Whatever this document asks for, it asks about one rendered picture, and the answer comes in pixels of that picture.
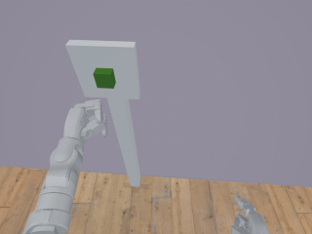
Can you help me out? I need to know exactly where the button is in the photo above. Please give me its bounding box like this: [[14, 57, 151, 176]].
[[93, 67, 116, 89]]

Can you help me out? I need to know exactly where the panel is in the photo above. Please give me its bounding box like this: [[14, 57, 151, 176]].
[[65, 40, 141, 187]]

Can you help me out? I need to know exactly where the left robot hand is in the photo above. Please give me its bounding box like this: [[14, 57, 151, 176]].
[[63, 99, 108, 145]]

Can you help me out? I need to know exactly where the right robot hand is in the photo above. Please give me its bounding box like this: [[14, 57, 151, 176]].
[[231, 196, 270, 234]]

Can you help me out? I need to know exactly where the robot left forearm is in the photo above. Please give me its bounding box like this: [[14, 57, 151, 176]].
[[22, 137, 85, 234]]

